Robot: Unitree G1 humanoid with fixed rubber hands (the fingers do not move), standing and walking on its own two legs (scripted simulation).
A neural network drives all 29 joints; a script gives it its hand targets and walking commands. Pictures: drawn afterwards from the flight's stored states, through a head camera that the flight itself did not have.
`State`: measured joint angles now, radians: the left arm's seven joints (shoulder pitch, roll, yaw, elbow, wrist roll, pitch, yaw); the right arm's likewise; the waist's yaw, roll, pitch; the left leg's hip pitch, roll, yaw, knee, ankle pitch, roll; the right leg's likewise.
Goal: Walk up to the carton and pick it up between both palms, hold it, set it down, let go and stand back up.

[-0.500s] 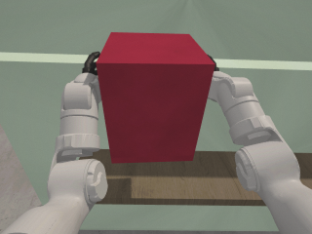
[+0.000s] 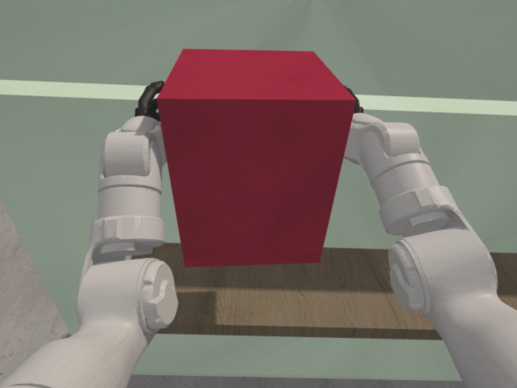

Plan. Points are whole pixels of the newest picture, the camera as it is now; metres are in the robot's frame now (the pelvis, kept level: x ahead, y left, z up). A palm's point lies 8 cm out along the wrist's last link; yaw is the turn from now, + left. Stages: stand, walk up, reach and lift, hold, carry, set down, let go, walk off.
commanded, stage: hold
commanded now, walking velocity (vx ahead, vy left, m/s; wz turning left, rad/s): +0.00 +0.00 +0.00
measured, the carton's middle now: (251, 155) +0.36 +0.01 +0.26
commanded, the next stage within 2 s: none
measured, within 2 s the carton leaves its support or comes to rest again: neither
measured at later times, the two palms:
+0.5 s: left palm (150, 128) +0.37 +0.15 +0.30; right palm (351, 129) +0.36 -0.14 +0.30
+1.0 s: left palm (150, 130) +0.37 +0.16 +0.30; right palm (348, 130) +0.37 -0.13 +0.30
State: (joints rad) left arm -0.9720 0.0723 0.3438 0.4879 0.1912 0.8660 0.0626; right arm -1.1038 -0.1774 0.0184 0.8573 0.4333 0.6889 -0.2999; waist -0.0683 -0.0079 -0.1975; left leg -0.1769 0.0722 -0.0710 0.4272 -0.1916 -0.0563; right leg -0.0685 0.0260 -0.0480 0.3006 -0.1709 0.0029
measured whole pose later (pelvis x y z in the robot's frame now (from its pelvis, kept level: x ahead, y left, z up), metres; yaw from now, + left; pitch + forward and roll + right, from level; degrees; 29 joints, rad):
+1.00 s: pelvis +0.00 +0.00 +0.00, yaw +0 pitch -3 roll -2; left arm -0.96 0.07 0.33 0.45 0.19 0.87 0.07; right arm -1.09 -0.18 0.03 0.82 0.44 0.68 -0.30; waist -0.07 -0.01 -0.20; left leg -0.18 0.07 -0.07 0.43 -0.19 -0.06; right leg -0.07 0.03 -0.05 0.30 -0.17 0.00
